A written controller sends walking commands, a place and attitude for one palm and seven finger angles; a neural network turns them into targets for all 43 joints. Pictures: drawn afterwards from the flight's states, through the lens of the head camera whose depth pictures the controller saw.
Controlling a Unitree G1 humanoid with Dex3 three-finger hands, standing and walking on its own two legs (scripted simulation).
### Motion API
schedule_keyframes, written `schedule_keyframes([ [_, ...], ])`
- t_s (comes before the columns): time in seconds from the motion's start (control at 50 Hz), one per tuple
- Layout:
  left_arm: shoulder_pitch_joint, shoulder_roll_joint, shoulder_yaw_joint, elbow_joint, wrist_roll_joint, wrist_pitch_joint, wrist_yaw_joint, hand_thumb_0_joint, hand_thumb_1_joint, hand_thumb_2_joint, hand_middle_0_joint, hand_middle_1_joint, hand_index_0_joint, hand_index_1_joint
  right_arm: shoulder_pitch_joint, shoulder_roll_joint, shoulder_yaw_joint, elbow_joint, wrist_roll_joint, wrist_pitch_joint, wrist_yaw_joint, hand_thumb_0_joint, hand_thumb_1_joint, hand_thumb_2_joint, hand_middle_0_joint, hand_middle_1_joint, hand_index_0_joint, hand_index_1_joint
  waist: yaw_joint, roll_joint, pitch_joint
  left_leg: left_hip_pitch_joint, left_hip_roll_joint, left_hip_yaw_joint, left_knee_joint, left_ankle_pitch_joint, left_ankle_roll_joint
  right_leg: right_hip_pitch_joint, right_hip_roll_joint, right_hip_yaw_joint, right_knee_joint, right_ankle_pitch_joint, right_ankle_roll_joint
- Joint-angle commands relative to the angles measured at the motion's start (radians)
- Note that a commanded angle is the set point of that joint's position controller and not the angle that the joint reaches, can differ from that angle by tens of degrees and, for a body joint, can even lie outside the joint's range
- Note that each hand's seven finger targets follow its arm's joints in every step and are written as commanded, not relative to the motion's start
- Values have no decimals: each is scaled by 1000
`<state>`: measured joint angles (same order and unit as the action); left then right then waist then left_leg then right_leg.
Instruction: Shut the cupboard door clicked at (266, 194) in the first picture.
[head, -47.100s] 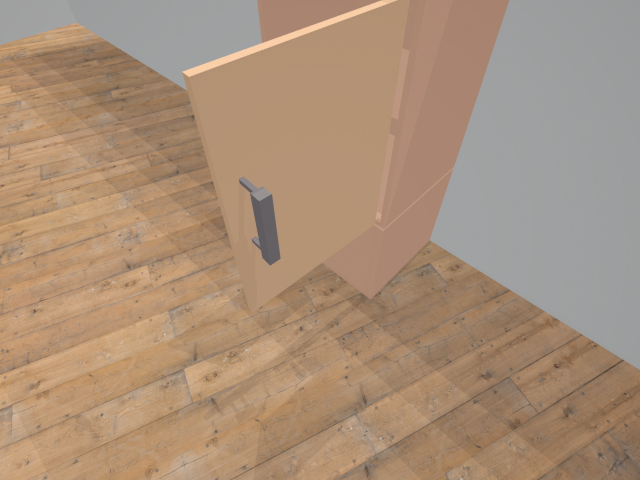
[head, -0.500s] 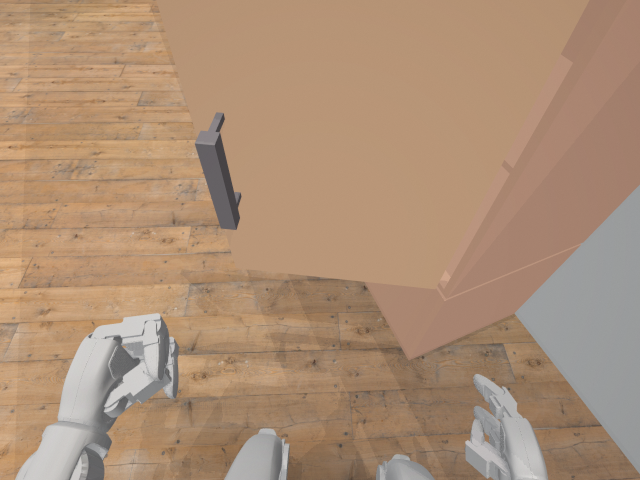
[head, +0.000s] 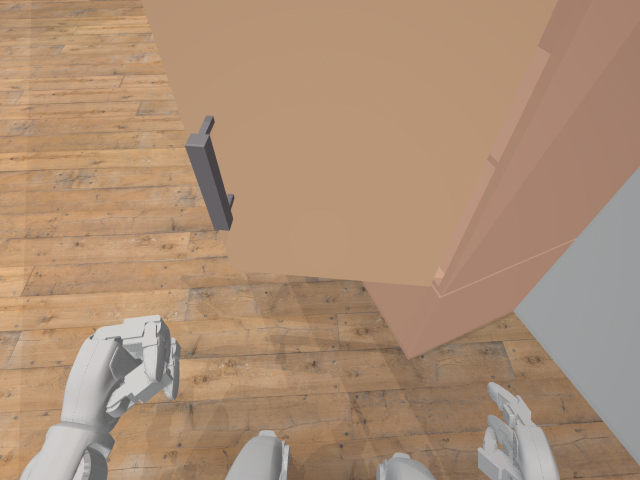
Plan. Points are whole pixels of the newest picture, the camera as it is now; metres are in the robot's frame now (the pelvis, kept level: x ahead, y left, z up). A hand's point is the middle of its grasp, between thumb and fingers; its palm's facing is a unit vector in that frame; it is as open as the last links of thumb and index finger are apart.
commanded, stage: bring the fist close to the handle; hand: left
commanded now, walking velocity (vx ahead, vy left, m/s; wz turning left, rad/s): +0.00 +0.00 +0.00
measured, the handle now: (216, 176) +0.51 +0.20 +0.06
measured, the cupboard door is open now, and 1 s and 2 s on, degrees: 61 61 58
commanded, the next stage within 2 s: push the door shut along its arc in 1.46 s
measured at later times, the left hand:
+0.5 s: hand (195, 303) +0.30 +0.17 +0.07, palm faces -0.05 -1.00 -0.02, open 3.1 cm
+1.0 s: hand (223, 238) +0.39 +0.16 +0.07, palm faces -0.05 -1.00 -0.02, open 3.1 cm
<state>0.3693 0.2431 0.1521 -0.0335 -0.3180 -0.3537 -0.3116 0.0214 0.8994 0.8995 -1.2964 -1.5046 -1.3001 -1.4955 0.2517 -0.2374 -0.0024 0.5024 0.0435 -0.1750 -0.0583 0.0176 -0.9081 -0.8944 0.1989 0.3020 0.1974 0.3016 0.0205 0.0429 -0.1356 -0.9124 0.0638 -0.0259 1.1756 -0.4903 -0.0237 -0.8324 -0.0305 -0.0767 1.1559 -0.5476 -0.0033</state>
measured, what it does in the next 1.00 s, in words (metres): stands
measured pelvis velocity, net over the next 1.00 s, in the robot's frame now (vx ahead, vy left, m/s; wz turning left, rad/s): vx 0.00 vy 0.00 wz -0.01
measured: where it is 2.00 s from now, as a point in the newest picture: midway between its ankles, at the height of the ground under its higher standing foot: outside the picture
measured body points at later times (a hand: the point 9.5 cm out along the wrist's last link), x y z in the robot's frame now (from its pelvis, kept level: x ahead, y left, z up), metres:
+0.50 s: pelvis +0.00 +0.00 +0.01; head +0.05 -0.01 +0.45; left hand +0.29 +0.23 +0.07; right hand +0.16 -0.24 -0.08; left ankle +0.05 +0.13 -0.65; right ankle +0.01 -0.12 -0.65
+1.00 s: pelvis +0.00 +0.00 +0.01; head +0.07 -0.01 +0.45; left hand +0.39 +0.21 +0.08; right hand +0.12 -0.26 -0.11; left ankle +0.05 +0.13 -0.65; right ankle +0.01 -0.12 -0.65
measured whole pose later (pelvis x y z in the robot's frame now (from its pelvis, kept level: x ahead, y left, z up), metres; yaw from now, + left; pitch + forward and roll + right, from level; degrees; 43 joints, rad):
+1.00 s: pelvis +0.00 +0.00 +0.01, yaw -1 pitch +15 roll -1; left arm -0.41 0.27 0.20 0.67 -0.21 -0.38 -0.23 0.02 0.90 0.90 -1.30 -1.50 -1.30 -1.50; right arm 0.26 -0.25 0.00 0.63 0.04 -0.09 -0.04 0.01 -0.91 -0.89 0.20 0.30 0.20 0.30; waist -0.03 0.03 -0.12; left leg -0.93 0.06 0.00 1.11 -0.45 -0.03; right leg -0.88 -0.03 -0.05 1.12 -0.52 -0.01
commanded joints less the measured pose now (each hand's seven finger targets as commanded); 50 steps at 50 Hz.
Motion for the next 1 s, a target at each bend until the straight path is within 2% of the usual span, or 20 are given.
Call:
schedule_keyframes([
  [0.0,-63,128,73,-211,-19,-66,3,0,900,900,-1300,-1500,-1300,-1500,-51,-119,-41,-164,1,-60,-11,0,-900,-900,200,300,200,300,-7,-14,-174,118,-60,0,-173,118,42,109,47,72,-212,109,-19],
  [0.04,-64,128,73,-215,-16,-67,4,0,900,900,-1300,-1500,-1300,-1500,-50,-120,-41,-163,1,-61,-10,0,-900,-900,200,300,200,300,-7,-5,-177,131,-59,-3,-180,123,41,101,50,56,-201,129,-21],
  [0.12,-233,99,7,-199,4,-69,19,0,900,900,-1300,-1500,-1300,-1500,-39,-130,-32,-144,-1,-75,-17,0,-900,-900,200,300,200,300,-44,11,-159,131,-53,-17,-172,68,43,33,51,45,-191,85,-19],
  [0.18,-303,142,43,-148,15,-53,32,0,900,900,-1300,-1500,-1300,-1500,-32,-140,-32,-128,-1,-78,-23,0,-900,-900,200,300,200,300,-35,-12,-181,120,-53,-18,-171,63,46,48,52,53,-195,71,-22],
  [0.28,-390,142,50,-100,30,-12,55,0,900,900,-1300,-1500,-1300,-1500,-33,-139,-29,-122,-1,-67,-17,0,-900,-900,200,300,200,300,-17,13,-254,169,-55,-12,-195,116,45,99,48,48,-196,136,-23],
  [0.36,-429,136,61,-26,31,4,72,0,900,900,-1300,-1500,-1300,-1500,-32,-134,-26,-115,0,-47,-6,0,-900,-900,200,300,200,300,-13,-4,-240,173,-57,1,-213,142,41,132,42,50,-213,176,-18],
  [0.38,-440,152,76,13,34,7,75,0,900,900,-1300,-1500,-1300,-1500,-24,-140,-27,-109,-2,-40,-6,0,-900,-900,200,300,200,300,-18,-34,-228,156,-56,2,-209,145,44,139,44,56,-221,177,-17],
  [0.44,-558,133,61,75,41,-12,77,0,900,900,-1300,-1500,-1300,-1500,-23,-140,-28,-92,-2,-31,-3,0,-900,-900,200,300,200,300,-36,-34,-207,158,-55,7,-211,134,42,116,39,58,-225,174,-13],
  [0.48,-601,148,68,104,44,-28,73,0,900,900,-1300,-1500,-1300,-1500,-18,-146,-29,-86,-3,-27,-4,0,-900,-900,200,300,200,300,-30,-21,-218,163,-56,4,-217,139,43,123,40,59,-224,180,-19],
  [0.54,-651,126,52,135,45,-52,63,0,900,900,-1300,-1500,-1300,-1500,-9,-145,-36,-69,-3,-24,1,0,-900,-900,200,300,200,300,-33,-20,-272,201,-54,9,-213,191,42,138,36,57,-210,255,-18],
  [0.56,-675,126,43,133,46,-59,60,0,900,900,-1300,-1500,-1300,-1500,-10,-146,-38,-66,-3,-23,3,0,-900,-900,200,300,200,300,-34,7,-285,213,-54,10,-211,200,41,134,35,57,-206,268,-18],
  [0.58,-682,147,63,153,49,-60,62,0,900,900,-1300,-1500,-1300,-1500,0,-151,-40,-59,-4,-20,3,0,-900,-900,200,300,200,300,-31,5,-292,218,-53,4,-213,213,41,136,39,52,-199,280,-22],
  [0.6,-692,133,55,180,48,-61,62,0,900,900,-1300,-1500,-1300,-1500,-2,-150,-40,-56,-3,-15,5,0,-900,-900,200,300,200,300,-36,-29,-285,210,-54,8,-214,210,42,142,36,55,-206,285,-17],
  [0.64,-769,136,50,211,56,-67,66,0,900,900,-1300,-1500,-1300,-1500,1,-150,-40,-45,-3,-7,6,0,-900,-900,200,300,200,300,-44,-22,-277,203,-53,9,-214,200,42,130,34,58,-205,279,-16],
  [0.76,-927,177,87,339,77,-79,91,0,900,900,-1300,-1500,-1300,-1500,14,-155,-41,-16,-2,16,4,0,-900,-900,200,300,200,300,-52,-29,-282,197,-50,11,-213,181,41,116,34,64,-210,262,-15],
  [0.78,-952,183,88,345,82,-84,93,0,900,900,-1300,-1500,-1300,-1500,21,-158,-42,-13,-6,19,4,0,-900,-900,200,300,200,300,-49,-11,-300,204,-50,9,-211,197,42,119,36,63,-204,275,-18],
  [0.8,-971,162,74,359,82,-87,92,0,900,900,-1300,-1500,-1300,-1500,20,-155,-44,-11,-5,20,6,0,-900,-900,200,300,200,300,-56,-25,-317,212,-51,12,-207,199,42,121,34,65,-206,284,-14],
  [0.84,-1007,181,92,398,82,-94,91,0,900,900,-1300,-1500,-1300,-1500,27,-155,-45,-3,-6,27,8,0,-900,-900,200,300,200,300,-54,-28,-340,211,-51,13,-203,212,42,135,34,68,-201,305,-13],
  [0.94,-1122,189,93,529,94,-90,86,0,900,900,-1300,-1500,-1300,-1500,48,-159,-43,17,-6,46,11,0,-900,-900,200,300,200,300,-73,-30,-315,185,-49,14,-195,199,42,106,33,69,-204,302,-10],
  [0.98,-1156,249,143,568,101,-94,89,0,900,900,-1300,-1500,-1300,-1500,65,-168,-48,22,-9,53,10,0,-900,-900,200,300,200,300,-63,-50,-347,174,-50,12,-185,216,45,126,36,74,-196,317,-13],
])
